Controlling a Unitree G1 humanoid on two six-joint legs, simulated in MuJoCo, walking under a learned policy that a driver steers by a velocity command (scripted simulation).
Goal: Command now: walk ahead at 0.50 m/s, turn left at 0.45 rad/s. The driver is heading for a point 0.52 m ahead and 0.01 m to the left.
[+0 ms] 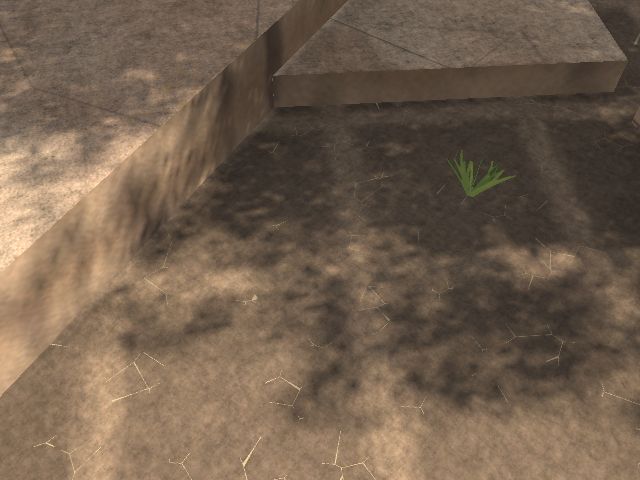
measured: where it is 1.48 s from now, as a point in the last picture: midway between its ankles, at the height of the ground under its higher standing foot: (335, 466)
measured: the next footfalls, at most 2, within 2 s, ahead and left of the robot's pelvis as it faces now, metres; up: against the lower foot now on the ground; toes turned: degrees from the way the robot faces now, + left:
right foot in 0.36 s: +0.39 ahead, -0.12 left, +0.00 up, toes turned +10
left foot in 0.78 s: +0.55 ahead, +0.13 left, +0.00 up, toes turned +8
